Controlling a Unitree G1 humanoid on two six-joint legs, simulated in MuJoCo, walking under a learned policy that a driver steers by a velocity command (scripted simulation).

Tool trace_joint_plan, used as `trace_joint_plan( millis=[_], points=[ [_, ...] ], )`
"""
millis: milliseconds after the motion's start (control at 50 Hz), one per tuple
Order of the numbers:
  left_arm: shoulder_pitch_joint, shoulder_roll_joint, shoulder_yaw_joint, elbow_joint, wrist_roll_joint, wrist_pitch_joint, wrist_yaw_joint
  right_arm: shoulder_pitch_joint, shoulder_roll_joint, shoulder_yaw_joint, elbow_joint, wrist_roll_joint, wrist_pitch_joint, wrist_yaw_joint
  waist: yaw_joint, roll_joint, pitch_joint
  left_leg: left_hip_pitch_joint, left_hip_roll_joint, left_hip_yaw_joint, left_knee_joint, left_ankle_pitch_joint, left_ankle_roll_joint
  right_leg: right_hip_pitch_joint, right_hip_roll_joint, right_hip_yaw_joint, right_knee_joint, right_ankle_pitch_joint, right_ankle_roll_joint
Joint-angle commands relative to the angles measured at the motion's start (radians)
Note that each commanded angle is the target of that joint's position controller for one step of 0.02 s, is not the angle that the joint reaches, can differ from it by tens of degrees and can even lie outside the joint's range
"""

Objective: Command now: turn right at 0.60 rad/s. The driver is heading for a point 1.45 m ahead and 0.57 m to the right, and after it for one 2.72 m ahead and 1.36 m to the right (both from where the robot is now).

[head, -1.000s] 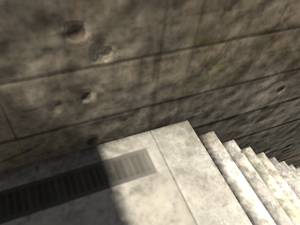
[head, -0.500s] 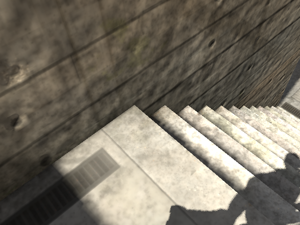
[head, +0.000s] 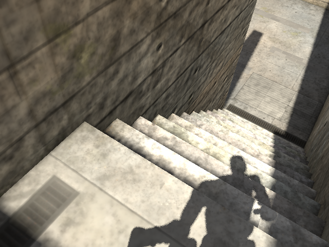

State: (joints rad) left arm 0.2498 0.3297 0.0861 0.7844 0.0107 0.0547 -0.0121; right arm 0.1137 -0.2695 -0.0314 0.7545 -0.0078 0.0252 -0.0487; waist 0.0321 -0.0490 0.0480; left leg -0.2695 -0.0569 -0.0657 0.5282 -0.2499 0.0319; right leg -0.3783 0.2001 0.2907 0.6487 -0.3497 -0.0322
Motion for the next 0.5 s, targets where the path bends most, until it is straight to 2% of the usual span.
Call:
trace_joint_plan(
  millis=[20,40,60,80,100,120,180,240,280,300,360,400,440,460,480,500],
  points=[
    [0.015,0.14,0.035,-0.047,0.024,-0.013,0.001,0.058,-0.166,-0.051,-0.059,-0.019,-0.008,0.004,-0.027,0.162,-0.069,0.077,0.424,-0.382,-0.255,0.183,0.177,-0.153,-0.073,-0.107,0.386,-0.188,-0.013],
    [0.016,0.124,0.032,-0.026,0.022,-0.008,-0.005,0.013,-0.121,-0.043,-0.061,-0.015,-0.011,0.007,-0.004,0.144,-0.02,0.057,0.352,-0.285,-0.237,0.216,0.157,-0.155,-0.09,-0.115,0.45,-0.128,-0.006],
    [0.033,0.109,0.029,-0.004,0.017,0.0,-0.011,-0.018,-0.105,-0.041,-0.068,-0.014,-0.011,0.01,0.009,0.147,-0.008,0.066,0.296,-0.201,-0.226,0.26,0.135,-0.163,-0.091,-0.125,0.503,-0.085,0.005],
    [0.051,0.104,0.029,0.017,0.015,0.01,-0.017,-0.021,-0.099,-0.04,-0.076,-0.009,-0.011,0.005,0.01,0.17,-0.008,0.086,0.268,-0.151,-0.219,0.308,0.127,-0.172,-0.093,-0.143,0.556,-0.064,0.017],
    [0.043,0.093,0.024,0.019,0.022,0.014,-0.021,-0.001,-0.085,-0.034,-0.076,-0.014,-0.014,0.003,-0.004,0.175,-0.012,0.101,0.258,-0.124,-0.224,0.333,0.131,-0.191,-0.091,-0.168,0.599,-0.057,0.028],
    [0.031,0.077,0.017,0.021,0.019,0.021,-0.026,0.015,-0.087,-0.038,-0.065,-0.012,-0.011,0.006,-0.013,0.163,-0.012,0.131,0.26,-0.105,-0.213,0.354,0.135,-0.218,-0.103,-0.183,0.622,-0.048,0.033],
    [-0.016,0.063,0.011,0.012,0.015,0.028,-0.026,0.086,-0.089,-0.043,-0.038,-0.011,-0.013,0.004,-0.046,0.168,-0.022,0.199,0.264,-0.071,-0.202,0.375,0.142,-0.249,-0.124,-0.197,0.605,-0.032,0.05],
    [-0.035,0.059,0.007,0.013,0.014,0.031,-0.019,0.125,-0.092,-0.048,-0.016,-0.021,-0.014,0.001,-0.058,0.19,-0.027,0.23,0.277,-0.051,-0.19,0.361,0.156,-0.251,-0.145,-0.208,0.55,-0.036,0.059],
    [-0.075,0.042,0.004,-0.004,0.013,0.029,-0.022,0.153,-0.092,-0.049,0.002,-0.023,-0.02,0.004,-0.068,0.183,-0.037,0.233,0.301,-0.043,-0.188,0.344,0.171,-0.243,-0.164,-0.223,0.505,-0.036,0.055],
    [-0.101,0.037,0.002,-0.014,0.013,0.027,-0.014,0.159,-0.113,-0.059,0.009,-0.034,-0.027,0.001,-0.072,0.17,-0.029,0.235,0.315,-0.037,-0.199,0.34,0.178,-0.235,-0.177,-0.242,0.466,-0.038,0.06],
    [-0.135,0.008,-0.008,-0.032,0.009,0.019,-0.019,0.155,-0.108,-0.068,0.013,-0.033,-0.025,0.009,-0.076,0.187,-0.035,0.185,0.315,0.017,-0.189,0.307,0.173,-0.127,-0.209,-0.276,0.326,-0.066,0.04],
    [-0.156,-0.01,-0.019,-0.051,0.007,0.014,-0.021,0.131,-0.118,-0.078,0.017,-0.033,-0.019,0.014,-0.075,0.195,-0.039,0.12,0.313,0.057,-0.183,0.244,0.158,-0.028,-0.208,-0.305,0.23,-0.104,0.021],
    [-0.149,-0.013,-0.023,-0.054,0.006,0.006,-0.022,0.14,-0.119,-0.083,0.018,-0.039,-0.011,0.022,-0.084,0.204,-0.062,0.076,0.318,0.052,-0.194,0.03,0.143,0.056,-0.194,-0.334,0.13,-0.108,-0.001],
    [-0.129,-0.02,-0.025,-0.048,0.01,0.0,-0.021,0.137,-0.117,-0.083,0.017,-0.038,-0.007,0.024,-0.069,0.186,-0.065,0.033,0.317,0.053,-0.183,-0.081,0.13,0.131,-0.183,-0.35,0.039,-0.091,-0.015],
    [-0.089,-0.038,-0.028,-0.023,0.016,-0.013,-0.013,0.143,-0.11,-0.077,0.017,-0.022,-0.006,0.026,-0.046,0.139,-0.055,-0.064,0.299,0.071,-0.163,-0.253,0.105,0.258,-0.162,-0.375,-0.092,-0.037,-0.023],
    [-0.012,-0.027,-0.026,0.017,0.017,-0.029,-0.003,0.179,-0.069,-0.065,0.025,-0.03,-0.005,0.029,-0.025,0.042,-0.055,-0.16,0.26,0.109,-0.058,-0.367,0.064,0.384,-0.168,-0.309,-0.191,-0.055,-0.034]
  ],
)
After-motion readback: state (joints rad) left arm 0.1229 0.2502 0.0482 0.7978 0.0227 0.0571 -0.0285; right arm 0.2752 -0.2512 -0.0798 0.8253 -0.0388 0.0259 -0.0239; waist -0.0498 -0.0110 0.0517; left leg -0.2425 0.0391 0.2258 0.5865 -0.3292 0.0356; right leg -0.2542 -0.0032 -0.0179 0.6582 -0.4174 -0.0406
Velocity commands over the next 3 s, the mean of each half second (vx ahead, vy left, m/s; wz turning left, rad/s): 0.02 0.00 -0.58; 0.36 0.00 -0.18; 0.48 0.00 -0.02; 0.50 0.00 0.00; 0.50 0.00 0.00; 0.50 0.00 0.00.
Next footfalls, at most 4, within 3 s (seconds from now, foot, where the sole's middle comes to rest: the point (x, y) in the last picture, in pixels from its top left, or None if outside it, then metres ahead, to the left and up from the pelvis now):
0.50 right None -0.04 -0.09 -0.77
1.00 left None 0.31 -0.02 -0.77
1.54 right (227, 245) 0.48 -0.25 -0.77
2.34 left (191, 184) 0.84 -0.14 -0.97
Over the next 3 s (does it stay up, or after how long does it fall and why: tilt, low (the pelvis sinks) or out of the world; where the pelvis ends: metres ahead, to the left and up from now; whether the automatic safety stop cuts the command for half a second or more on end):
stays up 0.96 -0.32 -0.42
